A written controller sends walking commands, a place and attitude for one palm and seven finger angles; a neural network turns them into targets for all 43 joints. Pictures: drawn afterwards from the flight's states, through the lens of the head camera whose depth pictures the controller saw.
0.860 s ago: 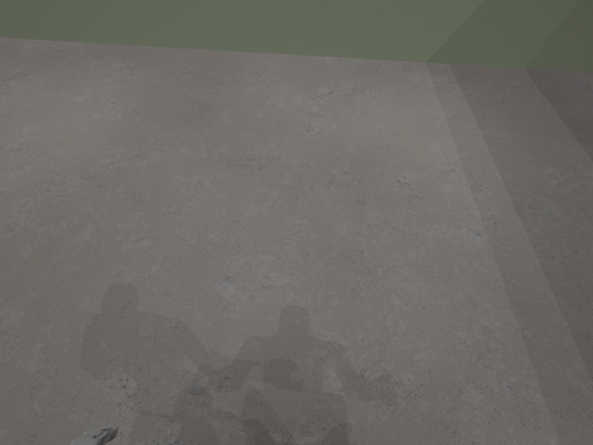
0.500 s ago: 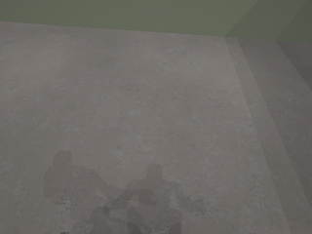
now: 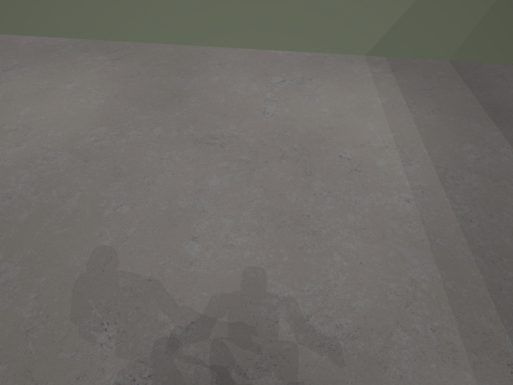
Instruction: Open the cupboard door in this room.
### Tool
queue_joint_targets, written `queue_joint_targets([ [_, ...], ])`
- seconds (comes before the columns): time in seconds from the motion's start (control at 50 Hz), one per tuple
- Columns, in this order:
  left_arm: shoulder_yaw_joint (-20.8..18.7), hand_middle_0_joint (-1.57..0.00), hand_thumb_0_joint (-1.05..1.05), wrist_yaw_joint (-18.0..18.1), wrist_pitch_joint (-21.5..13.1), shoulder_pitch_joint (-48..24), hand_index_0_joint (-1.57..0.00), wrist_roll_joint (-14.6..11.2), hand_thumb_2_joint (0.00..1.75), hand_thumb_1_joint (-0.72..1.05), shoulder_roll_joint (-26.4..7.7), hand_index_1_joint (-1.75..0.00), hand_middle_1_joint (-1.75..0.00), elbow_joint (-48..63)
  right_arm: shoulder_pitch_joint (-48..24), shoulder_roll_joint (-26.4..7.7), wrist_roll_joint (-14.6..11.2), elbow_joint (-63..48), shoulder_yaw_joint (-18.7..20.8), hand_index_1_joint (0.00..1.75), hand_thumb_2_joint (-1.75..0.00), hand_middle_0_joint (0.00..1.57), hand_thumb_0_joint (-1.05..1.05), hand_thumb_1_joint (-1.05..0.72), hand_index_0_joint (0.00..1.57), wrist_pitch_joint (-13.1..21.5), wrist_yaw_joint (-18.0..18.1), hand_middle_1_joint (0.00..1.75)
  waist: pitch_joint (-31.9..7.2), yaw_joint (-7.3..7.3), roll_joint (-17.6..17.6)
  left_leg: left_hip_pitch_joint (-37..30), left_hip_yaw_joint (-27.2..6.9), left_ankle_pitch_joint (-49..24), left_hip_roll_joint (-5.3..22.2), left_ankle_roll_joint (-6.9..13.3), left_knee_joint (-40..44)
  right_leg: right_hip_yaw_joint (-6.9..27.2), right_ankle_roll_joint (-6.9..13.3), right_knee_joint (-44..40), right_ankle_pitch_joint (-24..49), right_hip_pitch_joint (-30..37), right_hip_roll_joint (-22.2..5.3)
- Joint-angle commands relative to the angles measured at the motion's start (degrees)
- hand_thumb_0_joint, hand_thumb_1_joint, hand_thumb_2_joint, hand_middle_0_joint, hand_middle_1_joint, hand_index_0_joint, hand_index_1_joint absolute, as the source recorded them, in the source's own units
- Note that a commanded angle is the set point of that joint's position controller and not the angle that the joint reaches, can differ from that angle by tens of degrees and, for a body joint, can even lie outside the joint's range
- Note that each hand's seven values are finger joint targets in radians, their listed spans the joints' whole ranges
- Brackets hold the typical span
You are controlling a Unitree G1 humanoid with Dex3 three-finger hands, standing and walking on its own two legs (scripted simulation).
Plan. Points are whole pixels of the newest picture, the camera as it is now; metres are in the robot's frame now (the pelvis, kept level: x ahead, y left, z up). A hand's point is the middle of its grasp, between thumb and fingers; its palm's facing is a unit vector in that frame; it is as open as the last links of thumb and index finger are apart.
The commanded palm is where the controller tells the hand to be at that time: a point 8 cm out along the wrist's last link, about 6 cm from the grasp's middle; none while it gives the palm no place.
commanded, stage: stand and wait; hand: left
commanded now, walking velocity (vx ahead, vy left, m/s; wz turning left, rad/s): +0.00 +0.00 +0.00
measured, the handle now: out of the picture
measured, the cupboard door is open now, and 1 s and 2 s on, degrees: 0 0 0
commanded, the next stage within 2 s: turn or walk to find it in 0.04 s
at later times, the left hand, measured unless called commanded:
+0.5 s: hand out of the picture +0.04 +0.22 -0.19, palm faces +0.10 -0.96 -0.25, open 7.4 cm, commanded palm none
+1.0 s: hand out of the picture -0.08 +0.17 -0.17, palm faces +0.38 -0.89 -0.26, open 7.4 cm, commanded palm none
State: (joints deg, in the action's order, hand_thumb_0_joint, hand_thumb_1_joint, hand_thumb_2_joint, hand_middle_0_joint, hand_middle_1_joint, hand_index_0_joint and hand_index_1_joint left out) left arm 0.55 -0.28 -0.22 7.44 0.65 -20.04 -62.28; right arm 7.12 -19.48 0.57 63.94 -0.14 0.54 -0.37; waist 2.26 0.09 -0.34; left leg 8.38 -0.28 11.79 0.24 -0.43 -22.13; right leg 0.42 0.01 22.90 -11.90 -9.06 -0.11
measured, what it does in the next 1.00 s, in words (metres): steps on the spot, turning left: right foot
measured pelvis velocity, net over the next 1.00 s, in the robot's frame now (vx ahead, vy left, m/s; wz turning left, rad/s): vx -0.04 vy -0.03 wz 0.39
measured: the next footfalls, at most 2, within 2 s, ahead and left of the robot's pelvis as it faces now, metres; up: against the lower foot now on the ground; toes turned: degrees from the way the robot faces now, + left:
right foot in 0.68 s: +0.01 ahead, -0.12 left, +0.00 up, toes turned +12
left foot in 1.08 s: -0.08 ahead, +0.11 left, +0.00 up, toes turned +29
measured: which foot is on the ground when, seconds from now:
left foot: down 0.00-0.68, up 0.70-1.00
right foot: down 0.00-0.40, up 0.42-0.66, down 0.68-1.00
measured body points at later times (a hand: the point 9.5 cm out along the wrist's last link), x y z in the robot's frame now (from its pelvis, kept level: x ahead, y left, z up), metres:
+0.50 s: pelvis -0.01 +0.01 -0.02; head +0.02 +0.03 +0.43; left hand +0.03 +0.27 -0.17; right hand +0.06 -0.23 -0.16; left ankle +0.00 +0.12 -0.74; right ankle -0.02 -0.12 -0.71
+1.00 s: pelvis -0.04 -0.03 -0.01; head -0.01 -0.02 +0.44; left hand -0.10 +0.22 -0.15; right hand +0.12 -0.25 -0.15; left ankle -0.11 +0.10 -0.70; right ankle -0.03 -0.13 -0.74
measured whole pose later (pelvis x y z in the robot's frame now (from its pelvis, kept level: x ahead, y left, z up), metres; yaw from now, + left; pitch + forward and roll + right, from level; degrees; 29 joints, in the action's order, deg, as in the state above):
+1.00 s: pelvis -0.04 -0.03 -0.01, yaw +22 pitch +0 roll +2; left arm -1.4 1.5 0.4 15.5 1.9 -11.8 -53.4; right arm 9.9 -14.9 0.6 55.8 4.2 -4.4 -0.9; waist 4.2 -0.4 -1.2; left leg 22.2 1.5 25.3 1.1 -3.0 -51.1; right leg -8.9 0.5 31.1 -18.6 -11.8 -5.8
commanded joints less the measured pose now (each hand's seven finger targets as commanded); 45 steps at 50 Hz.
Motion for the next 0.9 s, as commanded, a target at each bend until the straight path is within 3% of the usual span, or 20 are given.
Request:
queue_joint_targets([
  [0.0,-2.4,-0.2,0.0,0.7,-1.2,-2.6,-0.2,0.0,0.9,0.9,-11.7,-0.3,-0.3,3.8,-3.3,-12.1,0.0,-3.8,2.3,0.3,-0.9,0.2,0.0,-0.9,0.2,1.5,1.0,0.3,-2.7,-0.11,0.2,0.5,-5.8,-3.3,6.1,2.2,4.2,6.5,1.8,-5.1,1.0,-0.9,-6.6],
  [0.08,-2.6,-0.2,0.0,0.8,-1.0,-2.4,-0.2,0.0,0.9,0.9,-11.4,-0.3,-0.3,4.2,-3.2,-11.8,0.1,-4.3,2.3,0.3,-0.9,0.2,0.0,-0.9,0.2,1.3,0.8,0.3,-3.6,-0.2,0.6,1.4,-6.3,-6.1,6.1,2.3,2.9,5.1,1.6,-3.3,2.8,-0.1,-7.1],
  [0.18,-2.1,-0.2,0.0,1.7,0.8,1.8,-0.2,0.0,0.9,0.9,-5.5,-0.3,-0.3,5.1,0.4,-4.8,0.3,-5.5,1.4,0.3,-0.9,0.2,0.0,-0.9,0.2,-0.5,0.6,0.3,-4.0,-0.46,-1.1,6.4,-5.8,-8.5,4.9,1.3,-2.4,4.3,0.7,0.1,4.9,0.1,-8.9],
  [0.28,-3.2,-0.2,0.0,2.1,1.5,2.6,-0.2,0.3,0.9,0.9,-7.0,-0.3,-0.3,8.5,3.0,-3.7,0.2,-8.3,2.5,0.3,-0.9,0.2,0.0,-0.9,0.2,-1.8,0.5,0.3,-4.2,-0.01,-6.0,8.9,-3.6,-4.8,2.0,0.8,-12.2,6.1,4.1,0.1,4.5,-3.4,-14.6],
  [0.32,-3.4,-0.2,0.0,2.3,1.6,1.8,-0.2,0.4,0.9,0.9,-6.6,-0.3,-0.3,10.2,4.7,-3.5,0.3,-9.1,3.1,0.3,-0.9,0.2,0.0,-0.9,0.2,-1.9,0.4,0.3,-5.0,0.88,-5.0,7.4,-4.1,-5.1,2.4,1.0,-13.0,4.8,4.5,2.9,5.2,-5.8,-14.9],
  [0.36,-3.5,-0.2,0.0,2.3,1.9,0.6,-0.2,0.4,0.9,0.9,-4.6,-0.3,-0.3,11.7,6.3,-4.3,0.6,-9.7,3.4,0.3,-0.9,0.2,0.0,-0.9,0.2,-1.7,0.3,0.3,-4.1,1.72,2.6,7.9,-11.5,-9.6,5.7,3.1,-6.6,-1.5,1.0,11.2,-0.6,-8.3,-9.0],
  [0.38,-3.4,-0.2,0.0,2.3,2.1,0.4,-0.2,0.1,0.9,0.9,-2.6,-0.3,-0.3,12.3,7.0,-6.3,1.0,-10.1,3.9,0.3,-0.9,0.2,0.0,-0.9,0.2,-1.4,0.4,0.3,-3.4,1.99,11.1,8.3,-21.8,-12.0,10.7,6.6,0.5,-5.1,-1.5,19.9,-7.4,-10.3,-3.0],
  [0.4,-3.2,-0.2,0.0,2.4,2.0,0.3,-0.2,0.0,0.9,0.9,-1.6,-0.3,-0.3,13.1,8.1,-7.2,0.8,-10.4,4.4,0.3,-0.9,0.2,0.0,-0.9,0.2,-1.1,0.8,0.3,-3.1,2.11,14.6,5.6,-29.7,-17.1,14.4,10.7,4.8,-3.1,-2.0,28.4,-18.9,-15.0,-0.5],
  [0.42,-3.3,-0.2,0.0,2.6,1.9,0.6,-0.2,0.1,0.9,0.9,-1.9,-0.3,-0.3,13.4,8.4,-7.2,0.5,-10.8,4.6,0.3,-0.9,0.2,0.0,-0.9,0.2,-1.0,1.1,0.3,-3.5,1.77,12.8,4.0,-30.9,-19.0,15.7,13.3,4.5,0.0,-1.7,33.5,-21.0,-17.2,-1.8],
  [0.48,-3.5,-0.2,0.0,2.2,1.5,2.4,-0.2,-0.2,0.9,0.9,0.5,-0.3,-0.3,12.9,6.8,-5.9,0.8,-11.7,5.0,0.3,-0.9,0.2,0.0,-0.9,0.2,-1.2,1.8,0.3,-6.3,0.8,9.1,0.8,-25.3,-22.4,12.3,12.8,0.6,1.1,-2.2,32.2,-18.6,-17.1,-1.8],
  [0.54,-3.5,-0.2,0.0,2.0,1.3,3.2,-0.2,-0.5,0.9,0.9,2.2,-0.3,-0.3,13.4,8.0,-5.3,0.9,-12.0,5.5,0.3,-0.9,0.2,0.0,-0.9,0.2,-1.6,1.8,0.3,-7.8,1.4,8.5,-0.2,-24.8,-24.0,10.5,12.0,-0.6,0.0,-2.4,23.8,-17.5,-13.5,-0.2],
  [0.62,-4.1,-0.2,0.0,2.3,1.1,8.8,-0.2,-0.6,0.9,0.9,1.8,-0.3,-0.3,12.4,6.5,-4.3,0.4,-12.9,6.0,0.3,-0.9,0.2,0.0,-0.9,0.2,-2.2,1.3,0.3,-7.7,-0.88,8.5,8.0,-23.4,-14.2,6.1,7.7,-2.7,-1.2,-2.3,5.6,-6.0,-0.3,1.0],
  [0.64,-4.7,-0.2,0.0,2.5,0.7,11.0,-0.2,-0.3,0.9,0.9,0.1,-0.3,-0.3,12.1,5.9,-2.6,0.1,-13.8,5.9,0.3,-0.9,0.2,0.0,-0.9,0.2,-2.3,1.0,0.3,-7.4,-1.79,5.1,15.1,-20.9,-6.0,3.6,5.0,-6.0,1.0,-1.4,-1.1,-2.9,7.0,-2.7],
  [0.66,-5.8,-0.2,0.0,2.9,0.3,11.6,-0.2,0.7,0.9,0.9,-4.8,-0.3,-0.3,12.3,6.4,1.0,-0.3,-14.9,5.5,0.3,-0.9,0.2,0.0,-0.9,0.2,-2.4,0.7,0.3,-6.0,-1.95,-9.5,26.8,-10.8,8.6,-3.2,0.6,-18.7,15.9,3.1,-7.6,-7.1,12.2,-16.8],
  [0.68,-5.7,-0.2,0.0,2.8,0.5,9.5,-0.2,0.7,0.9,0.9,-7.0,-0.3,-0.3,13.7,4.2,0.8,0.5,-16.0,5.9,0.3,-0.9,0.2,0.0,-0.9,0.2,-2.4,0.7,0.3,-2.4,-2.64,-14.2,28.5,-4.7,18.7,-5.0,-1.2,-30.8,22.0,8.5,-9.4,-1.6,3.3,-26.6],
  [0.7,-5.6,-0.2,0.0,3.0,0.0,8.2,-0.2,0.5,0.9,0.9,-4.7,-0.3,-0.3,14.0,3.0,-0.6,0.9,-15.3,6.3,0.3,-0.9,0.2,0.0,-0.9,0.2,-3.1,0.5,0.3,-0.6,-1.91,-12.1,25.4,-7.0,17.2,-2.0,-0.7,-37.9,20.1,8.7,-9.7,-2.2,-4.6,-24.5],
  [0.72,-5.2,-0.2,0.0,3.1,0.0,5.5,-0.2,0.6,0.9,0.9,-3.3,-0.3,-0.3,14.3,4.1,0.1,0.6,-14.4,6.4,0.3,-0.9,0.2,0.0,-0.9,0.2,-3.4,0.1,0.3,1.0,0.13,-9.9,25.1,-5.8,15.2,-1.3,-0.7,-42.3,16.6,8.7,-8.7,0.9,-6.1,-22.2],
  [0.76,-4.4,-0.2,0.0,2.8,-0.4,3.3,-0.2,0.7,0.9,0.9,-1.2,-0.3,-0.3,14.6,6.6,1.2,0.6,-12.2,6.0,0.3,-0.9,0.2,0.0,-0.9,0.2,-3.5,-0.4,0.3,1.3,1.85,-7.7,24.5,-2.9,9.9,-0.1,-1.9,-46.3,6.7,8.0,-4.8,10.4,-4.1,-17.2],
  [0.82,-4.5,-0.2,0.0,2.8,-0.5,7.1,-0.2,0.9,0.9,0.9,-1.2,-0.3,-0.3,13.3,4.2,2.0,0.4,-12.4,5.5,0.3,-0.9,0.2,0.0,-0.9,0.2,-3.7,-0.5,0.3,1.2,0.09,-8.1,24.0,-0.3,9.9,0.4,-2.8,-43.4,2.6,8.0,-3.3,16.7,-1.3,-17.0],
  [0.88,-4.8,-0.2,0.0,2.7,-0.3,11.3,-0.2,1.1,0.9,0.9,-2.7,-0.3,-0.3,11.9,0.3,2.3,0.3,-13.2,4.8,0.3,-0.9,0.2,0.0,-0.9,0.2,-3.6,-0.4,0.3,0.0,-1.98,-8.9,21.8,1.6,12.9,0.6,-3.0,-35.6,2.2,8.8,-1.6,22.2,2.1,-18.1],
])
